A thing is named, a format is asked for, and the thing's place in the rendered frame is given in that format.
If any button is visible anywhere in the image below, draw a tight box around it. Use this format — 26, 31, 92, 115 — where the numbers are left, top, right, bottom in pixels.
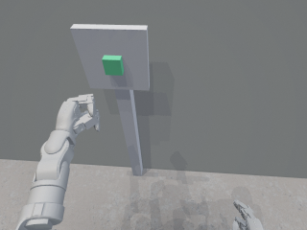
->
102, 55, 124, 76

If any robot left forearm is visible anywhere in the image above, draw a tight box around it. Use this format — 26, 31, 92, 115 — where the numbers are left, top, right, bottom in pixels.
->
14, 129, 77, 230

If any panel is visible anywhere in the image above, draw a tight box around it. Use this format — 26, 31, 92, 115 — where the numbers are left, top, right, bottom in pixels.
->
70, 24, 150, 176

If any left robot hand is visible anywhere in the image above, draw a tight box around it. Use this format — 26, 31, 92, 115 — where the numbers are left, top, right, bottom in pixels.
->
55, 94, 101, 139

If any right robot hand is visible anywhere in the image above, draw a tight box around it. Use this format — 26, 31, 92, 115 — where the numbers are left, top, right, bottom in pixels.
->
230, 199, 264, 230

